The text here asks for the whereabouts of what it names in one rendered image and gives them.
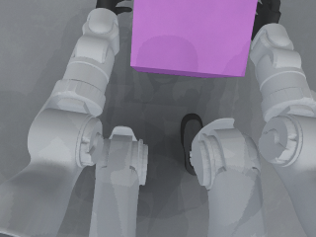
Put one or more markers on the right robot hand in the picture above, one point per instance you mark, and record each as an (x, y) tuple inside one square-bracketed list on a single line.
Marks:
[(268, 13)]

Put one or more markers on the robot thigh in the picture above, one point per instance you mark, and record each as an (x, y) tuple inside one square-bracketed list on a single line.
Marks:
[(114, 209), (234, 188)]

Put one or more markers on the carton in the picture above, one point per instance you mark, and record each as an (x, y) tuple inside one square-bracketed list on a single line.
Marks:
[(193, 38)]

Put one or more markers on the robot left thigh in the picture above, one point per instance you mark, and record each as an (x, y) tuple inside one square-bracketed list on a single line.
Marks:
[(114, 209)]

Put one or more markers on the robot right thigh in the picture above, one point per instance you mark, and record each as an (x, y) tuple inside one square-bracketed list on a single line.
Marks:
[(234, 188)]

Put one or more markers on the left robot hand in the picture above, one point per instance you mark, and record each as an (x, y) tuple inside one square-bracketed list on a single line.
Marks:
[(111, 5)]

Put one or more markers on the right robot forearm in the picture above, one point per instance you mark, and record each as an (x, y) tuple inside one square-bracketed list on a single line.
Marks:
[(278, 71)]

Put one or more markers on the left robot forearm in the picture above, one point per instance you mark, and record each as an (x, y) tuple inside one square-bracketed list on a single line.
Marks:
[(83, 86)]

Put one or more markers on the left robot upper arm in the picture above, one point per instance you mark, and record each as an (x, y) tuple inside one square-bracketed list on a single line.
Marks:
[(62, 143)]

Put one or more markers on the right robot upper arm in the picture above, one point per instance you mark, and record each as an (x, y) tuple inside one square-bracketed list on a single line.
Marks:
[(288, 141)]

